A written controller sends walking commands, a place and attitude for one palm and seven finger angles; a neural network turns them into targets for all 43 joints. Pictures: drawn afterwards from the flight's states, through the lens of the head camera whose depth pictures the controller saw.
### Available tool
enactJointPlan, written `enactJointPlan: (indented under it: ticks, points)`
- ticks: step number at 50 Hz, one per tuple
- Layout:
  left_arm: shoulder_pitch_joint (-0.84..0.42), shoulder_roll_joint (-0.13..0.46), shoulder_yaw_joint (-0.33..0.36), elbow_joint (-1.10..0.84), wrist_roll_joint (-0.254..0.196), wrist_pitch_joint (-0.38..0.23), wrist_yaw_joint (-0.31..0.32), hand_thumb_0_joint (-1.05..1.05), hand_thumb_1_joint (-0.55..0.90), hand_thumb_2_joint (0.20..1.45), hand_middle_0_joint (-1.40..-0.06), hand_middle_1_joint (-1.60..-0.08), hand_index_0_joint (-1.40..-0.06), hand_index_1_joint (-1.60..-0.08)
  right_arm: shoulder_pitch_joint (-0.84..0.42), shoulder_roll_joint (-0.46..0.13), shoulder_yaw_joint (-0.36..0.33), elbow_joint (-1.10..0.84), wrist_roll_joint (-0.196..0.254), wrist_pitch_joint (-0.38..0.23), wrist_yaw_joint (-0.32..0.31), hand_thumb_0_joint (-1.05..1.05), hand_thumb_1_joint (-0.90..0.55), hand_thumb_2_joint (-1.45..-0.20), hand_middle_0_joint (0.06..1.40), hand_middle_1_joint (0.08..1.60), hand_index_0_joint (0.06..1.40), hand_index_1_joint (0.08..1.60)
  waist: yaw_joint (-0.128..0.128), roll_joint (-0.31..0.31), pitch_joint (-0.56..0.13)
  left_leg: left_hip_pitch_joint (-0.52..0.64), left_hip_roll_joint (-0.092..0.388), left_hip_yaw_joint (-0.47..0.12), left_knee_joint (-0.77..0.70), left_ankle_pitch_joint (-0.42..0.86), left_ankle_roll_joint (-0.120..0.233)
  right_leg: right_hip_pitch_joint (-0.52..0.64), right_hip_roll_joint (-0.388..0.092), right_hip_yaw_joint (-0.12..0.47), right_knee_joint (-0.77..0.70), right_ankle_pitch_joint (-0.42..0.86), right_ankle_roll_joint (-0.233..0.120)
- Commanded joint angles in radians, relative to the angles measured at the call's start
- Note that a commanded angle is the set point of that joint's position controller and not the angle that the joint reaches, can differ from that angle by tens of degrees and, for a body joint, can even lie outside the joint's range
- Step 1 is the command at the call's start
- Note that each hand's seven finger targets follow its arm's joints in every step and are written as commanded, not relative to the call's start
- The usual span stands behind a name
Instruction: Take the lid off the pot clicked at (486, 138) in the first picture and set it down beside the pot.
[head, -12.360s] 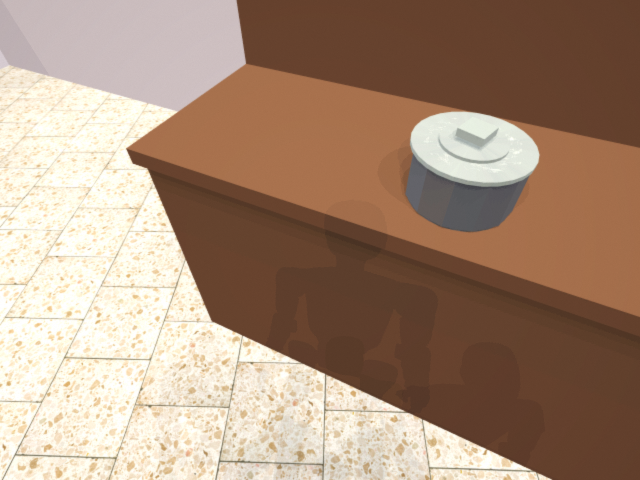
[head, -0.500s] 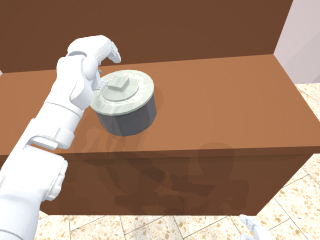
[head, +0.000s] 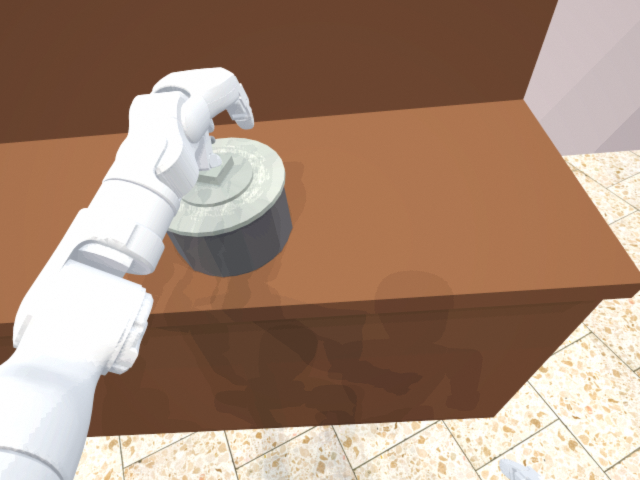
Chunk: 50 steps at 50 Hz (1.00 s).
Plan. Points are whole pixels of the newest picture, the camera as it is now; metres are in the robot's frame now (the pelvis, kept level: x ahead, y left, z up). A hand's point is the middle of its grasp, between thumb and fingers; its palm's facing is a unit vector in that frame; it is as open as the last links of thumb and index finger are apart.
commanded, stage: move the open hand above the knob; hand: left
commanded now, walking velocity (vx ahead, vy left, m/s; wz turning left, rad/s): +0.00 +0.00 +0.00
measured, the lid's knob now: (210, 168) +0.51 +0.14 +0.13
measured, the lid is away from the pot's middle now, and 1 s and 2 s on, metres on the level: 0.00 0.00 0.00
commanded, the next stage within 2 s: lower the open fingers around the knob in 0.56 s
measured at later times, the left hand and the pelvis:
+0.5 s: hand (185, 139) +0.48 +0.14 +0.20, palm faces -0.22 +0.00 -0.98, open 10.2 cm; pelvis +0.00 +0.02 +0.00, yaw +0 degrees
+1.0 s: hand (198, 151) +0.48 +0.13 +0.18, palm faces -0.30 -0.05 -0.95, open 10.2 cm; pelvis +0.00 +0.02 +0.00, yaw +0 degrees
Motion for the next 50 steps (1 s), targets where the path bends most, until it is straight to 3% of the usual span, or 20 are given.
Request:
enactJointPlan:
  ticks: [1,2,4,7,10,13,16,17,22,25,27,29,33,35,37,40,42,43,45,50]
  points:
    - [-0.542,0.332,0.158,-0.006,0.046,0.010,0.082,0.000,-0.371,1.580,-0.845,-0.081,-0.845,-0.081,-0.011,-0.106,-0.027,-0.098,-0.001,-0.047,-0.013,0.000,-0.900,-0.900,0.200,0.300,0.200,0.300,0.019,-0.183,-0.337,0.043,-0.006,-0.032,-0.033,0.258,0.028,0.181,0.005,0.040,-0.027,0.387,-0.008]
    - [-0.492,0.260,0.111,0.018,0.039,0.010,0.085,0.000,-0.371,1.580,-0.845,-0.081,-0.845,-0.081,-0.007,-0.111,-0.032,-0.103,-0.001,-0.041,-0.004,0.000,-0.900,-0.900,0.200,0.300,0.200,0.300,0.016,-0.145,-0.328,0.046,-0.006,-0.032,-0.031,0.274,0.025,0.164,0.001,0.033,-0.028,0.383,-0.013]
    - [-0.454,0.242,0.092,0.012,0.060,0.014,0.079,0.000,-0.371,1.580,-0.845,-0.081,-0.845,-0.081,-0.026,-0.108,-0.031,-0.119,-0.002,-0.038,0.008,0.000,-0.900,-0.900,0.200,0.300,0.200,0.300,0.026,-0.135,-0.352,0.065,-0.001,-0.028,-0.023,0.266,0.020,0.153,0.002,0.035,-0.022,0.356,-0.011]
    - [-0.495,0.132,0.005,-0.118,0.031,0.008,0.052,0.000,-0.371,1.580,-0.845,-0.081,-0.845,-0.081,-0.039,-0.107,-0.047,-0.145,-0.001,-0.026,0.016,0.000,-0.900,-0.900,0.200,0.300,0.200,0.300,-0.003,-0.128,-0.413,0.134,-0.001,-0.036,0.002,0.328,0.033,0.137,0.003,0.035,-0.031,0.393,-0.012]
    - [-0.677,0.285,0.111,-0.288,0.014,-0.023,0.046,0.000,-0.371,1.580,-0.845,-0.081,-0.845,-0.081,-0.038,-0.101,-0.048,-0.150,-0.003,-0.052,0.000,0.000,-0.900,-0.900,0.200,0.300,0.200,0.300,-0.007,-0.125,-0.517,0.196,-0.006,-0.045,0.005,0.344,0.044,0.190,0.005,0.051,-0.030,0.428,-0.006]
    - [-0.683,0.316,0.136,-0.222,0.010,-0.038,0.061,0.000,-0.371,1.580,-0.845,-0.081,-0.845,-0.081,-0.006,-0.103,-0.044,-0.111,-0.003,-0.062,-0.009,0.000,-0.900,-0.900,0.200,0.300,0.200,0.300,-0.012,-0.130,-0.439,0.184,0.002,-0.063,-0.007,0.340,0.038,0.143,0.012,0.038,-0.041,0.399,-0.009]
    - [-0.566,0.259,0.108,-0.062,0.032,-0.008,0.078,0.000,-0.371,1.580,-0.845,-0.081,-0.845,-0.081,0.009,-0.109,-0.038,-0.083,-0.001,-0.051,-0.003,0.000,-0.900,-0.900,0.200,0.300,0.200,0.300,0.003,-0.150,-0.322,0.130,0.008,-0.061,-0.029,0.305,0.023,0.076,0.018,0.011,-0.035,0.324,-0.017]
    - [-0.516,0.221,0.090,-0.039,0.020,-0.003,0.083,0.000,-0.371,1.580,-0.845,-0.081,-0.845,-0.081,0.005,-0.116,-0.041,-0.089,-0.002,-0.044,0.005,0.000,-0.900,-0.900,0.200,0.300,0.200,0.300,0.009,-0.098,-0.316,0.132,0.005,-0.058,-0.023,0.332,0.020,0.064,0.013,0.013,-0.035,0.325,-0.023]
    - [-0.514,0.106,0.007,-0.193,0.019,0.008,0.074,0.000,-0.371,1.580,-0.845,-0.081,-0.845,-0.081,-0.033,-0.102,-0.052,-0.134,-0.010,-0.032,0.032,0.000,-0.900,-0.900,0.200,0.300,0.200,0.300,0.006,-0.070,-0.436,0.248,0.022,-0.085,0.017,0.496,0.012,0.039,0.012,0.012,-0.018,0.341,-0.023]
    - [-0.610,0.216,0.088,-0.177,0.025,0.022,0.076,0.000,-0.371,1.580,-0.845,-0.081,-0.845,-0.081,-0.023,-0.105,-0.042,-0.119,-0.008,-0.029,0.021,0.000,-0.900,-0.900,0.200,0.300,0.200,0.300,0.001,-0.144,-0.433,0.204,0.016,-0.079,-0.005,0.400,0.016,0.080,0.019,0.015,-0.024,0.336,-0.018]
    - [-0.672,0.167,0.047,-0.181,-0.001,0.017,0.085,0.000,-0.371,1.580,-0.845,-0.081,-0.845,-0.081,-0.016,-0.106,-0.044,-0.110,-0.003,-0.036,0.014,0.000,-0.900,-0.900,0.200,0.300,0.200,0.300,-0.015,-0.140,-0.405,0.208,0.016,-0.087,-0.009,0.378,0.013,0.042,0.018,0.008,-0.030,0.306,-0.020]
    - [-0.720,0.217,0.082,-0.168,0.028,0.015,0.102,0.000,-0.371,1.580,-0.845,-0.081,-0.845,-0.081,-0.003,-0.102,-0.039,-0.098,-0.009,-0.049,0.009,0.000,-0.900,-0.900,0.200,0.300,0.200,0.300,-0.006,-0.118,-0.417,0.218,0.018,-0.088,-0.018,0.359,0.008,0.039,0.021,0.008,-0.025,0.290,-0.021]
    - [-0.596,0.235,0.121,-0.080,0.052,0.019,0.120,0.000,-0.371,1.580,-0.845,-0.081,-0.845,-0.081,0.005,-0.100,-0.036,-0.095,-0.022,-0.049,0.018,0.000,-0.900,-0.900,0.200,0.300,0.200,0.300,0.025,-0.100,-0.439,0.215,0.025,-0.092,-0.010,0.468,-0.007,0.061,0.017,0.009,-0.012,0.324,-0.026]
    - [-0.495,0.168,0.080,0.042,0.035,0.059,0.099,0.000,-0.371,1.580,-0.845,-0.081,-0.845,-0.081,0.003,-0.104,-0.032,-0.095,-0.014,-0.034,0.026,0.000,-0.900,-0.900,0.200,0.300,0.200,0.300,0.021,-0.166,-0.359,0.143,0.018,-0.069,-0.021,0.399,-0.003,0.060,0.017,0.003,-0.012,0.323,-0.021]
    - [-0.430,0.126,0.058,0.015,0.012,0.057,0.087,0.000,-0.371,1.580,-0.845,-0.081,-0.845,-0.081,-0.013,-0.113,-0.037,-0.120,-0.010,-0.025,0.030,0.000,-0.900,-0.900,0.200,0.300,0.200,0.300,0.023,-0.178,-0.361,0.137,0.017,-0.063,-0.014,0.405,0.003,0.068,0.012,0.006,-0.017,0.333,-0.020]
    - [-0.564,0.047,-0.031,-0.136,0.013,0.059,0.064,0.000,-0.371,1.580,-0.845,-0.081,-0.845,-0.081,-0.039,-0.098,-0.042,-0.133,-0.008,-0.023,0.033,0.000,-0.900,-0.900,0.200,0.300,0.200,0.300,-0.004,-0.135,-0.395,0.210,0.021,-0.081,-0.008,0.415,0.009,0.022,0.016,0.005,-0.021,0.304,-0.018]
    - [-0.642,0.104,0.010,-0.233,-0.009,0.047,0.066,0.000,-0.371,1.580,-0.845,-0.081,-0.845,-0.081,-0.031,-0.101,-0.051,-0.137,-0.013,-0.040,0.024,0.000,-0.900,-0.900,0.200,0.300,0.200,0.300,-0.011,-0.099,-0.453,0.268,0.020,-0.095,0.012,0.457,0.017,0.036,0.016,0.013,-0.029,0.326,-0.019]
    - [-0.700,0.202,0.076,-0.238,0.013,0.044,0.070,0.000,-0.371,1.580,-0.845,-0.081,-0.845,-0.081,-0.013,-0.103,-0.047,-0.123,-0.018,-0.049,0.018,0.000,-0.900,-0.900,0.200,0.300,0.200,0.300,-0.007,-0.109,-0.487,0.266,0.017,-0.100,0.004,0.432,0.017,0.070,0.021,0.019,-0.026,0.337,-0.017]
    - [-0.709,0.255,0.119,-0.139,0.030,0.052,0.073,0.000,-0.371,1.580,-0.845,-0.081,-0.845,-0.081,0.015,-0.103,-0.042,-0.094,-0.018,-0.059,0.003,0.000,-0.900,-0.900,0.200,0.300,0.200,0.300,-0.007,-0.132,-0.465,0.239,0.008,-0.093,-0.004,0.405,0.021,0.088,0.024,0.018,-0.024,0.352,-0.020]
    - [-0.554,0.140,0.053,0.005,0.040,0.055,0.074,0.000,-0.371,1.580,-0.845,-0.081,-0.845,-0.081,0.023,-0.100,-0.043,-0.085,-0.019,-0.065,0.013,0.000,-0.900,-0.900,0.200,0.300,0.200,0.300,0.010,-0.129,-0.385,0.192,0.005,-0.085,-0.011,0.406,0.010,0.057,0.021,0.008,-0.017,0.336,-0.024]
